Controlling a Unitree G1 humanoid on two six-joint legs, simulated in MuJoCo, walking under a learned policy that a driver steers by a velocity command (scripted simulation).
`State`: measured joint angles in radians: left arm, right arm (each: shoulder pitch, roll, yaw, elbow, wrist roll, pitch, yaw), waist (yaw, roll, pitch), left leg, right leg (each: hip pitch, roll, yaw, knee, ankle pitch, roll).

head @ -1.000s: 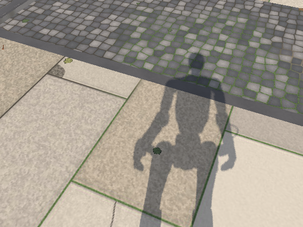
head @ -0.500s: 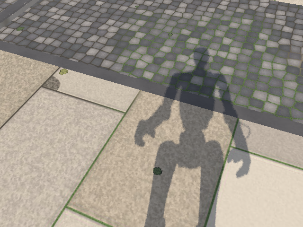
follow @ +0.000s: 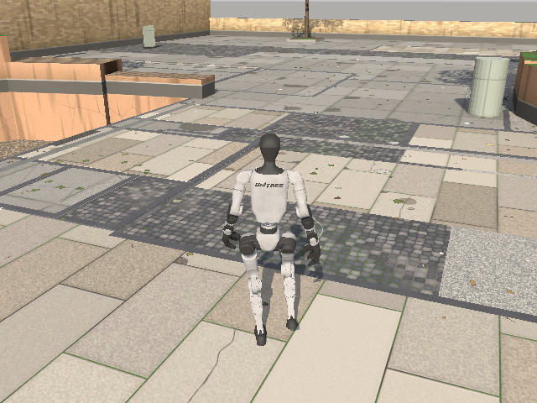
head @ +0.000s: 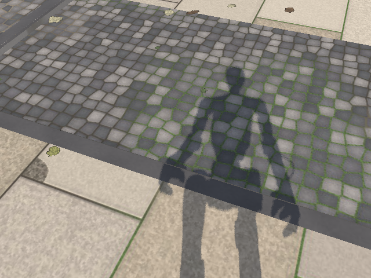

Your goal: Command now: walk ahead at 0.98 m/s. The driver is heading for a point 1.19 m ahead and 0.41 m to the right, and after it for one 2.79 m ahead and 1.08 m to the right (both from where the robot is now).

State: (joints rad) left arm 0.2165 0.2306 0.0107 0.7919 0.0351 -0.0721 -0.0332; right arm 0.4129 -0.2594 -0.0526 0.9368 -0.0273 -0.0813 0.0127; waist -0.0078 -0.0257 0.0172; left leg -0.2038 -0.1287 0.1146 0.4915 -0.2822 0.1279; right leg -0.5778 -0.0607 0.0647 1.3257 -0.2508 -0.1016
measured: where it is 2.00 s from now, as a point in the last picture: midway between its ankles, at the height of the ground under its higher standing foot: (340, 80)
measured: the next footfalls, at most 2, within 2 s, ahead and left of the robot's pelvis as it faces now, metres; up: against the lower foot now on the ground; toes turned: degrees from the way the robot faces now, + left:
right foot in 0.30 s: +0.48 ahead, -0.09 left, +0.00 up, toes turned -10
left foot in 0.72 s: +0.94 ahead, -0.04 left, +0.00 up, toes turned -31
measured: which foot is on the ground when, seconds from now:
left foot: down 0.00-0.30, up 0.32-0.70, down 0.72-1.00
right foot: up 0.00-0.28, down 0.30-0.72, up 0.74-1.00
